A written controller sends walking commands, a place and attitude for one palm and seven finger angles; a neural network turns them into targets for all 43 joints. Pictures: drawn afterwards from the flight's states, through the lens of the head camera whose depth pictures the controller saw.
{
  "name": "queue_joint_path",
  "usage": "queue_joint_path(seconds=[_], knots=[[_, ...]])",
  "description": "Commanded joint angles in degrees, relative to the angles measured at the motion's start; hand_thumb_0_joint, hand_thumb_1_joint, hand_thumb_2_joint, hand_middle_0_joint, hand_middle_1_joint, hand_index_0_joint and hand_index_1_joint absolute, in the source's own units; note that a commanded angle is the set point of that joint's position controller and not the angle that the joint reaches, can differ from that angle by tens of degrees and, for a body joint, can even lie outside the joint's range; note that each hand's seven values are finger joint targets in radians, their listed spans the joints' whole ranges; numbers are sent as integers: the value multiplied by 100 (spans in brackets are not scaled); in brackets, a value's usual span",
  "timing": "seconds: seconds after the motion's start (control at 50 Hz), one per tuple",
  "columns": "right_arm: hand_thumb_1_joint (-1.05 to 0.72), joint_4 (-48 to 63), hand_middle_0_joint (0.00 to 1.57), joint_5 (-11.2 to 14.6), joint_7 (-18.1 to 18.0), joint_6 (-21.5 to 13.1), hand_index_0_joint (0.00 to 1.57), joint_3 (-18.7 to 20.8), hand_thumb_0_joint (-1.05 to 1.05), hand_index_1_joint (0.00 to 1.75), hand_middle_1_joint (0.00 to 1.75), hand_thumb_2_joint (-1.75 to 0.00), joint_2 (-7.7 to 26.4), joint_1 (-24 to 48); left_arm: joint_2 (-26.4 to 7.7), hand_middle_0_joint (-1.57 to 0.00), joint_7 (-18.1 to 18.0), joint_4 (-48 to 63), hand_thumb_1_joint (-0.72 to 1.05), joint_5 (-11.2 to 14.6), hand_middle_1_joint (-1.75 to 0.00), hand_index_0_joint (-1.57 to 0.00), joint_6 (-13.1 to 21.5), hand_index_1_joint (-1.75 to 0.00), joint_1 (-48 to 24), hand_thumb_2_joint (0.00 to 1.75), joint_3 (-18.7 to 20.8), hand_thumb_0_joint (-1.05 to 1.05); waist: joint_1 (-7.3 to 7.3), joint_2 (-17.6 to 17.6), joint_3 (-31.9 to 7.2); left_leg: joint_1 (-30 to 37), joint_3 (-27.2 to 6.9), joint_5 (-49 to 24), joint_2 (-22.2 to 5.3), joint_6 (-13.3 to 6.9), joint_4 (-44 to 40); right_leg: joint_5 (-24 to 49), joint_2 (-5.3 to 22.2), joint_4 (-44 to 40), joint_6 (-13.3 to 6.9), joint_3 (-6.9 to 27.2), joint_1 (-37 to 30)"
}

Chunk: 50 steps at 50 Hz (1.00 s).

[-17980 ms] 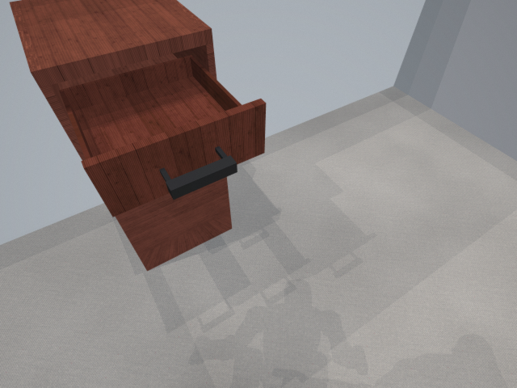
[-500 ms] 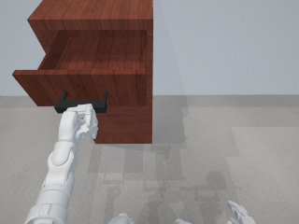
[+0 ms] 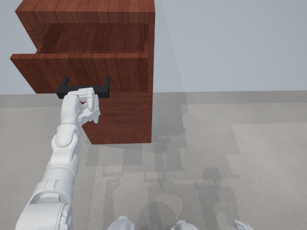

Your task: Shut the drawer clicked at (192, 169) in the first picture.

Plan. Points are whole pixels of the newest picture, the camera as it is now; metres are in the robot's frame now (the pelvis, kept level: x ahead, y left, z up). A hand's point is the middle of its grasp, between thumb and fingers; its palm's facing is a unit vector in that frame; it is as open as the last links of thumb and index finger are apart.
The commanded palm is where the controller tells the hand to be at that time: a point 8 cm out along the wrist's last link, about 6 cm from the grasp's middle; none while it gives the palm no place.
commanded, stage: push the drawer shut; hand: left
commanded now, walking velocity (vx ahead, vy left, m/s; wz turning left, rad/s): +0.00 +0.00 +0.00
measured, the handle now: (85, 85) +0.49 +0.20 +0.07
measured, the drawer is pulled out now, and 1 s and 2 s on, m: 0.16 0.03 0.00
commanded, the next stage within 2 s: pull the fist back off the drawer in 1.70 s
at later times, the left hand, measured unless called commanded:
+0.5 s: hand (100, 88) +0.48 +0.15 +0.07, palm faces +0.03 -1.00 -0.02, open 3.1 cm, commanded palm +0.47 +0.20 +0.07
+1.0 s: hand (103, 73) +0.54 +0.15 +0.07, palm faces +0.04 -1.00 -0.02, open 3.1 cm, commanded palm +0.53 +0.20 +0.07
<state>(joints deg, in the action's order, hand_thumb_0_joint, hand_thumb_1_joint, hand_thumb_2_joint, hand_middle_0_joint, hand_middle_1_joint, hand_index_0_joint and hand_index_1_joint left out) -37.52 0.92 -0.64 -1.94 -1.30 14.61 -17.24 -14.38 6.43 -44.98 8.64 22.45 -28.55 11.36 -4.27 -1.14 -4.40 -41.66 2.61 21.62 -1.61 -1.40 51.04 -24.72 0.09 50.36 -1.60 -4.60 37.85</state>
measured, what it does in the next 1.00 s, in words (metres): stands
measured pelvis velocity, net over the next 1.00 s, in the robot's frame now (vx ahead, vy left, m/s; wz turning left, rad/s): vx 0.01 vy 0.00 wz -0.03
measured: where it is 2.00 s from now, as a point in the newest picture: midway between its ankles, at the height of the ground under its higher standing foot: outside the picture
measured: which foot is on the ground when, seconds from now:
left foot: down 0.00-1.00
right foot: down 0.00-1.00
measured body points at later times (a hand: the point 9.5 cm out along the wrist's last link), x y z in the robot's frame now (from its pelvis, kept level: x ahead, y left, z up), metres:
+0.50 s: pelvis +0.00 +0.00 -0.01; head +0.10 +0.00 +0.43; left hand +0.48 +0.20 +0.07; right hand +0.02 -0.27 -0.13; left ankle +0.03 +0.10 -0.69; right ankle +0.00 -0.10 -0.69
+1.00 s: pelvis +0.01 +0.00 -0.02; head +0.14 +0.01 +0.41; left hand +0.54 +0.21 +0.07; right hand -0.02 -0.26 -0.13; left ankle +0.03 +0.10 -0.69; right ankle +0.00 -0.10 -0.69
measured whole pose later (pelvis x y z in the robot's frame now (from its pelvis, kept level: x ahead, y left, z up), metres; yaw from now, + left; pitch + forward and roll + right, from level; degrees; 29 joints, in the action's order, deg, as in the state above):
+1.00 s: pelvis +0.01 +0.00 -0.02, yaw -2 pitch +22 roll -3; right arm -37.0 -1.8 1.1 2.4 -2.1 15.4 -23.9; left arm -27.6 6.5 -70.4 1.8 21.6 -56.7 22.8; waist -11.6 -2.0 -5.7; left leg -54.9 2.0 23.8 -3.5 -1.5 57.0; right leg -25.4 -1.7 54.0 -1.7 -4.8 50.2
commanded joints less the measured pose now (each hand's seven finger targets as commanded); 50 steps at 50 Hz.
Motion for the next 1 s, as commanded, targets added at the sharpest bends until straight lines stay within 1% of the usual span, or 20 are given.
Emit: queue_joint_path(seconds=[0.0, 0.08, 0.12, 0.18, 0.22, 0.24, 0.26, 0.3, 0.38, 0.4, 0.42, 0.48, 0.54, 0.58, 0.6, 0.7, 0.76, 0.84, 0.94, 0.98], knots=[[-90, 506, 20, 6, -61, -144, 20, 341, 0, 30, 30, -90, 871, -322, -1287, -140, -134, 906, 90, 43, -160, -140, 414, -160, -2936, 90, 457, 0, -236, -43, -1963, 1413, -427, -865, 98, -5, -540, 1216, -143, -697, 76, 344, -201], [-90, 465, 20, -5, -57, -112, 20, 328, 0, 30, 30, -90, 855, -389, -1275, -140, -102, 588, 90, 8, -160, -140, 468, -160, -3458, 90, 420, 0, -302, -228, -2082, 1433, -443, -838, 105, 2, -483, 1148, -142, -662, 68, 351, -72], [-90, 454, 20, -21, -47, -94, 20, 315, 0, 30, 30, -90, 877, -464, -1419, -140, -92, 368, 90, -14, -160, -140, 492, -160, -3597, 90, 517, 0, -310, -260, -2139, 1420, -479, -842, 96, 4, -456, 1092, -156, -613, 58, 337, 17], [-90, 407, 20, -34, -42, -67, 20, 317, 0, 30, 30, -90, 889, -550, -1499, -140, -83, 14, 90, -24, -160, -140, 512, -160, -3866, 90, 582, 0, -404, -7, -2113, 1200, -461, -785, 91, -29, -383, 1099, -165, -620, 88, 371, 21], [-90, 409, 20, -53, -29, -60, 20, 318, 0, 30, 30, -90, 894, -635, -1576, -140, -76, -26, 90, -77, -160, -140, 561, -160, -4090, 90, 617, 0, -403, -200, -2315, 1271, -461, -935, 96, -29, -333, 1203, -172, -537, 78, 377, 40], [-90, 398, 20, -55, -19, -38, 20, 325, 0, 30, 30, -90, 905, -660, -1668, -140, -80, -158, 90, -80, -160, -140, 551, -160, -4038, 90, 727, 0, -375, -198, -2308, 1231, -450, -937, 95, -27, -302, 1197, -175, -538, 75, 377, 62], [-90, 393, 20, -58, -14, -27, 20, 311, 0, 30, 30, -90, 897, -674, -1643, -140, -61, -217, 90, -97, -160, -140, 548, -160, -4177, 90, 656, 0, -437, -208, -2297, 1154, -433, -884, 99, -38, -271, 1178, -174, -539, 90, 401, 77], [-90, 374, 20, -84, -16, -3, 20, 319, 0, 30, 30, -90, 931, -759, -1912, -140, -71, -371, 90, -131, -160, -140, 564, -160, -4272, 90, 870, 0, -421, -116, -2292, 962, -441, -849, 104, -54, -238, 1168, -187, -514, 88, 424, 5], [-90, 388, 20, -89, 10, 47, 20, 317, 0, 30, 30, -90, 923, -862, -1918, -140, -46, -514, 90, -198, -160, -140, 557, -160, -4487, 90, 827, 0, -491, -294, -2383, 967, -406, -901, 93, -60, -168, 1199, -195, -495, 94, 437, 121], [-90, 355, 20, -108, 19, 65, 20, 322, 0, 30, 30, -90, 950, -942, -2009, -140, -64, -683, 90, -202, -160, -140, 536, -160, -4526, 90, 934, 0, -543, -141, -2314, 881, -421, -895, 91, -84, -134, 1191, -218, -492, 101, 438, 155], [-90, 372, 20, -103, 20, 83, 20, 316, 0, 30, 30, -90, 961, -973, -2114, -140, -47, -605, 90, -252, -160, -140, 550, -160, -4653, 90, 930, 0, -547, -228, -2392, 880, -417, -917, 80, -77, -126, 1211, -210, -468, 106, 448, 153], [-90, 363, 20, -117, 32, 113, 20, 319, 0, 30, 30, -90, 947, -1056, -2050, -140, -40, -692, 90, -296, -160, -140, 522, -160, -4888, 90, 848, 0, -613, -412, -2481, 923, -418, -962, 82, -82, -68, 1218, -221, -457, 103, 457, 257], [-90, 331, 20, -135, 35, 162, 20, 309, 0, 30, 30, -90, 999, -1198, -2338, -140, -63, -961, 90, -345, -160, -140, 460, -160, -4971, 90, 1042, 0, -667, -162, -2411, 669, -427, -911, 71, -110, -25, 1197, -233, -462, 120, 473, 211], [-90, 342, 20, -145, 27, 180, 20, 317, 0, 30, 30, -90, 1006, -1250, -2497, -140, -50, -909, 90, -372, -160, -140, 445, -160, -5101, 90, 1129, 0, -685, -233, -2568, 627, -392, -982, 75, -122, 29, 1317, -227, -450, 132, 515, 123], [-90, 334, 20, -155, 29, 195, 20, 313, 0, 30, 30, -90, 1012, -1282, -2502, -140, -42, -966, 90, -403, -160, -140, 442, -160, -5158, 90, 1110, 0, -697, -397, -2573, 676, -411, -1060, 72, -117, 52, 1367, -235, -420, 114, 505, 211], [-90, 306, 20, -204, 63, 245, 20, 300, 0, 30, 30, -90, 1044, -1448, -2586, -140, -42, -1039, 90, -454, -160, -140, 401, -160, -5514, 90, 1133, 0, -791, -531, -2700, 827, -469, -1252, 46, -114, 125, 1415, -265, -361, 108, 435, 415], [-90, 353, 20, -212, 63, 300, 20, 305, 0, 30, 30, -90, 1074, -1525, -2952, -140, -46, -1047, 90, -476, -160, -140, 375, -160, -5415, 90, 1399, 0, -708, -465, -2952, 742, -430, -1425, 46, -116, 155, 1662, -265, -346, 120, 481, 120], [-90, 309, 20, -223, 97, 341, 20, 304, 0, 30, 30, -90, 1054, -1584, -2705, -140, -56, -1207, 90, -498, -160, -140, 331, -160, -5552, 90, 1224, 0, -825, -557, -2766, 836, -455, -1462, 21, -106, 172, 1607, -295, -363, 119, 414, 414], [-90, 284, 20, -261, 116, 388, 20, 314, 0, 30, 30, -90, 1085, -1712, -2928, -140, -132, -1231, 90, -568, -160, -140, 323, -160, -5708, 90, 1375, 0, -851, -636, -2935, 910, -476, -1702, 18, -110, 199, 1798, -305, -341, 115, 405, 369], [-90, 262, 20, -267, 117, 403, 20, 305, 0, 30, 30, -90, 1086, -1721, -2900, -140, -143, -1229, 90, -594, -160, -140, 316, -160, -5953, 90, 1286, 0, -962, -618, -2813, 879, -486, -1624, 6, -118, 212, 1719, -302, -366, 130, 398, 487]])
